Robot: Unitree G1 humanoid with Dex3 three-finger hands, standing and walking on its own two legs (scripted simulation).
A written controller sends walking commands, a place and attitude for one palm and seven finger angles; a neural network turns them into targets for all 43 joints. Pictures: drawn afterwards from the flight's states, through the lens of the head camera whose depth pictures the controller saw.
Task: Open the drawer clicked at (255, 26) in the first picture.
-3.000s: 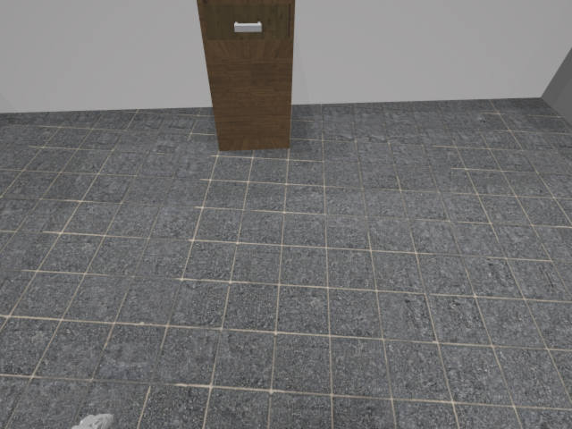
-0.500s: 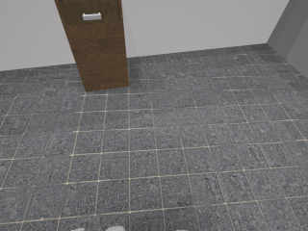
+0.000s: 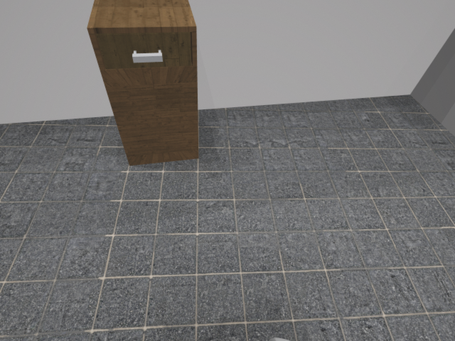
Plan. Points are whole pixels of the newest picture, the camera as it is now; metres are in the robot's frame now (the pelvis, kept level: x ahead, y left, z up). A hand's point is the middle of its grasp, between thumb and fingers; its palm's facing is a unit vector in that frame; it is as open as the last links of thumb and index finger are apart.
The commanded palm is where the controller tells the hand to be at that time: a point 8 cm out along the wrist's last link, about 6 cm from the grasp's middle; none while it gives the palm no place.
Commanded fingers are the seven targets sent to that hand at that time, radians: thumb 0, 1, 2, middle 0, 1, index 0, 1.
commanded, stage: walk to a spot facing it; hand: left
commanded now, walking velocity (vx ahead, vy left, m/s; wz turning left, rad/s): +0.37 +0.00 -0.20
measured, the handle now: (147, 55) +1.11 +0.42 -0.09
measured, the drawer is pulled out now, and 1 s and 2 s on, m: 0.00 0.00 0.00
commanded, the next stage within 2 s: turn to face it in 0.56 s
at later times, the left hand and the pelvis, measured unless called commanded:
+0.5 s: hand (183, 265) +0.30 +0.12 -0.16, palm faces +0.01 -0.98 -0.22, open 7.2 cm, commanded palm none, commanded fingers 0.00 0.90 0.90 -0.20 -0.30 -0.20 -0.30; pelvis +0.23 -0.06 +0.00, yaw -1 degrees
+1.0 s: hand (171, 224) +0.41 +0.17 -0.18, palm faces +0.17 -0.97 -0.19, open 7.4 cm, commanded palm none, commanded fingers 0.00 0.90 0.90 -0.20 -0.30 -0.20 -0.30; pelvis +0.39 -0.01 +0.00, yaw +6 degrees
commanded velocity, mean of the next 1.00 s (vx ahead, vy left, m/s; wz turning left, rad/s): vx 0.21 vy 0.00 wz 0.16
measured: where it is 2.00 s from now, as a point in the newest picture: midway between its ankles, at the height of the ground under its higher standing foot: (226, 272)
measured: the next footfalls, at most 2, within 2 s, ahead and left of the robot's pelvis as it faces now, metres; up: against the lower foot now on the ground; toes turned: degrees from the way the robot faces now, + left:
right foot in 0.30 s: +0.28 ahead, -0.16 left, +0.00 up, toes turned -12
left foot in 0.74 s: +0.47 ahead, +0.08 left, +0.00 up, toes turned +12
